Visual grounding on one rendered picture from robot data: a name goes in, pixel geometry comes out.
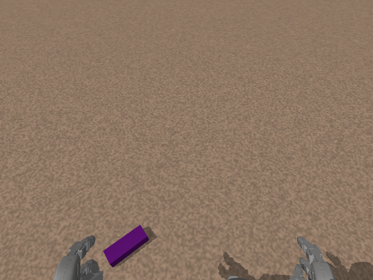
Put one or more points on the left robot hand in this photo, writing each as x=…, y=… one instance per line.
x=69, y=266

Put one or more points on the right robot hand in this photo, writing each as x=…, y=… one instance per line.
x=316, y=268

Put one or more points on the carton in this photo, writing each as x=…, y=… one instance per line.
x=126, y=245

